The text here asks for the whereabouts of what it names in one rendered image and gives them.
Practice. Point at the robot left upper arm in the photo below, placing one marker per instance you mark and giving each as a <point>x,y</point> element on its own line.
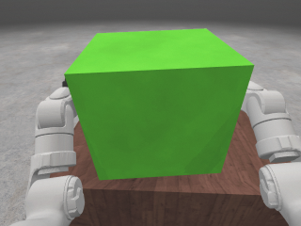
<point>53,202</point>

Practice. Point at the pedestal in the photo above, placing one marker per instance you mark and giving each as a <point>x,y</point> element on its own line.
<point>229,198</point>

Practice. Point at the carton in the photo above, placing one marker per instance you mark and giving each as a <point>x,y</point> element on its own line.
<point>158,103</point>

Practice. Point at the robot right upper arm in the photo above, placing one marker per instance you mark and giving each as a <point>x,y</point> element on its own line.
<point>280,188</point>

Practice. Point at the robot left forearm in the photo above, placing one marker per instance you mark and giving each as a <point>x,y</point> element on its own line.
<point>54,131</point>

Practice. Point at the left robot hand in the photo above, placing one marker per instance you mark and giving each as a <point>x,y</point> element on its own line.
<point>64,84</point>

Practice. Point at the robot right forearm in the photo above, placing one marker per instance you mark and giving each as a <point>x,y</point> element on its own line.
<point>272,125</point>

